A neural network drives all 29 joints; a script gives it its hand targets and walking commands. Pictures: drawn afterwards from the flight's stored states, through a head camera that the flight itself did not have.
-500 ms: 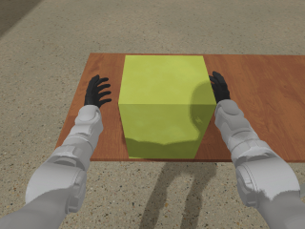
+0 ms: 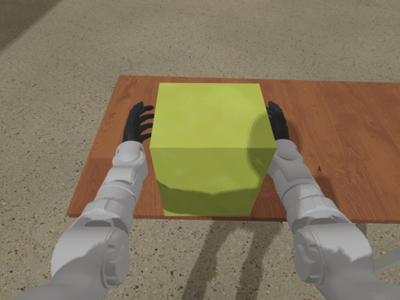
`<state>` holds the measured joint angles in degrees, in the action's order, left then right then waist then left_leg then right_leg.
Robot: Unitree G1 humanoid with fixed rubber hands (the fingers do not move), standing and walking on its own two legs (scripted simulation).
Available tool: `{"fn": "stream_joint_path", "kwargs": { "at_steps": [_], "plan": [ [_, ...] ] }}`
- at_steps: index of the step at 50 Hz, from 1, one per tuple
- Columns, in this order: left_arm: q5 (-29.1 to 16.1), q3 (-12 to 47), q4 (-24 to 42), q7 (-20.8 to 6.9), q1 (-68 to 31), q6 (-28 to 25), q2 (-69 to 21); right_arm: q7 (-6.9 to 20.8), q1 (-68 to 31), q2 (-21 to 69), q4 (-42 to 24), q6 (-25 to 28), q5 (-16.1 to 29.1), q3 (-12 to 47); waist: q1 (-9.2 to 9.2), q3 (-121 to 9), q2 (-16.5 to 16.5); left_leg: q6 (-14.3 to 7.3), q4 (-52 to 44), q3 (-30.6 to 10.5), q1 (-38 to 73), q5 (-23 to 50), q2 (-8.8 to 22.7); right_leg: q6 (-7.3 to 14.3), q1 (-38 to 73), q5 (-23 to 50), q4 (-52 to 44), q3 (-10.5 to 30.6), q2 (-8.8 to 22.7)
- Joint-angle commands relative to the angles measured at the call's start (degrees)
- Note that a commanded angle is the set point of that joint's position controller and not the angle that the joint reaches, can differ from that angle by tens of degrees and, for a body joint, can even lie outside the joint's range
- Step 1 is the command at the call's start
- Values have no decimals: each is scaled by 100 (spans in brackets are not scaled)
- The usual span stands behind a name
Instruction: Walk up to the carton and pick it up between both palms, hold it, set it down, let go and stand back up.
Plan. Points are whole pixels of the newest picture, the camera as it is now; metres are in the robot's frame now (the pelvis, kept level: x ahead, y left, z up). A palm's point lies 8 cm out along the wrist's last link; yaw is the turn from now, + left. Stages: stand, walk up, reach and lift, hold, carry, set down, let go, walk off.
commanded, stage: reach and lift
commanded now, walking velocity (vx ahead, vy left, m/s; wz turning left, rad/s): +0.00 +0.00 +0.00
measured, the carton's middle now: (208, 154) +0.42 +0.01 +0.06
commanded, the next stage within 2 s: none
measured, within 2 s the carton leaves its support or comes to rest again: leaves its support in 1.34 s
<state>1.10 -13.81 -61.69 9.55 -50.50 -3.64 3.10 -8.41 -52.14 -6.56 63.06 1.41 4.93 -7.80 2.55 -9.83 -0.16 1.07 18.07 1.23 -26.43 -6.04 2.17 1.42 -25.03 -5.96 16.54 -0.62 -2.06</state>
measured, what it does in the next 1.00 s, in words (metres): stands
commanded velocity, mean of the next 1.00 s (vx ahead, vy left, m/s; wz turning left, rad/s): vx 0.00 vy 0.00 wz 0.00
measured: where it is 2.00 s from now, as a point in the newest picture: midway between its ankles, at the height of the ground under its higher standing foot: outside the picture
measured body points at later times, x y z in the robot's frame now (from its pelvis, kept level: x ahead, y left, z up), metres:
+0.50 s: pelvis +0.00 +0.00 +0.00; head +0.05 +0.00 +0.45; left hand +0.44 +0.16 +0.08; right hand +0.46 -0.13 +0.09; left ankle +0.01 +0.13 -0.75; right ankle +0.01 -0.10 -0.75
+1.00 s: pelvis +0.02 -0.01 +0.01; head +0.06 +0.00 +0.46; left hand +0.43 +0.16 +0.09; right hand +0.45 -0.13 +0.10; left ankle +0.01 +0.13 -0.75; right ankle +0.01 -0.10 -0.75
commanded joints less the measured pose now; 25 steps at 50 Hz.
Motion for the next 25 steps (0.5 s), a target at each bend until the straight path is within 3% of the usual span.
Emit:
{"fn": "stream_joint_path", "kwargs": {
  "at_steps": [1, 15, 25],
  "plan": [
    [41, 138, 1235, -12, -3013, -402, 419, 8, -3195, -479, -1285, 390, -25, 47, 44, -3782, -100, -41, 409, 81, 2162, 2147, -292, -488, 1358, 2318, 178, -237, -98],
    [330, -128, 1295, 75, -3112, -537, 218, 48, -3252, -176, -1245, 435, -210, -56, 152, -3871, -122, -55, 311, 148, 2092, 2010, -330, -508, 1468, 2308, 182, -207, -104],
    [578, -366, 1389, -55, -3244, -603, -64, 149, -3295, 290, -1357, 409, -685, -334, 125, -3843, -138, -36, 179, 139, 2120, 1854, -359, -456, 1509, 2153, 51, -269, -115]
  ]
}}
